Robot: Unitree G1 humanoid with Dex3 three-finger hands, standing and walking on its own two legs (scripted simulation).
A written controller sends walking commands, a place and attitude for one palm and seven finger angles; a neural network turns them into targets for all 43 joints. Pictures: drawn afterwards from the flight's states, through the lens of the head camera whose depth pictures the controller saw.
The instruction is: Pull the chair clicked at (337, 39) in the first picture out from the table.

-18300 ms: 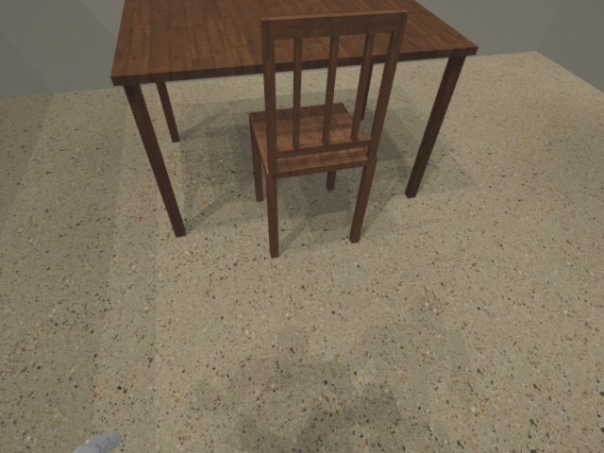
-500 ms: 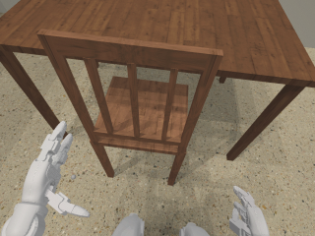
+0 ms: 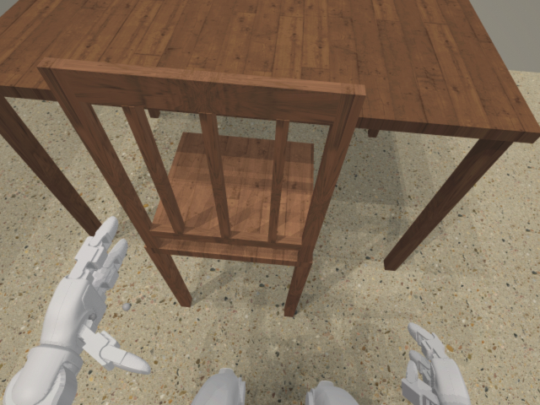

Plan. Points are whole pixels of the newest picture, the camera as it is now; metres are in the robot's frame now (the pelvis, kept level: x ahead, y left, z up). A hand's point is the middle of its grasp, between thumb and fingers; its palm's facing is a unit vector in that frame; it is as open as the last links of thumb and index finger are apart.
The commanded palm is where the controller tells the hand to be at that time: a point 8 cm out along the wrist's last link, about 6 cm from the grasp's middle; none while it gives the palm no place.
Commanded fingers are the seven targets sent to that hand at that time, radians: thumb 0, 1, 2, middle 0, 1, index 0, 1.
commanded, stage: raise the hand toward the chair's back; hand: left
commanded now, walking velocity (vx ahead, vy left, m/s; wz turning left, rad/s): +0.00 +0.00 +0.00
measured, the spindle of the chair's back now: (218, 186) +0.45 +0.11 +0.02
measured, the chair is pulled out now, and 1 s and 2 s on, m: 0.00 0.00 0.00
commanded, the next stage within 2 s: aim the fingers beside a spindle in 0.06 s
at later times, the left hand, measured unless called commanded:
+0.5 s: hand (153, 292) +0.26 +0.17 +0.03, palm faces -0.06 -1.00 -0.04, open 16.9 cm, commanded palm +0.24 +0.23 +0.03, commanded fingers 0.00 -0.50 0.30 -0.06 -0.08 -0.06 -0.08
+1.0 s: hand (183, 285) +0.28 +0.14 +0.01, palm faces -0.08 -1.00 -0.01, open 16.9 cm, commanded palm +0.27 +0.20 +0.01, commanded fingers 0.00 -0.50 0.30 -0.06 -0.08 -0.06 -0.08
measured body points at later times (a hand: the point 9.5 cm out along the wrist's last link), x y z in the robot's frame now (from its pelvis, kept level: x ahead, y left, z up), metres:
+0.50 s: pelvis -0.01 -0.01 -0.01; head +0.07 +0.00 +0.43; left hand +0.26 +0.23 +0.04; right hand +0.17 -0.26 -0.09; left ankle +0.02 +0.09 -0.66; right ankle +0.00 -0.12 -0.66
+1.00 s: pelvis +0.00 -0.01 -0.02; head +0.09 +0.00 +0.42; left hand +0.28 +0.19 +0.01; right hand +0.16 -0.26 -0.11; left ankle +0.02 +0.09 -0.66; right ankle +0.00 -0.12 -0.66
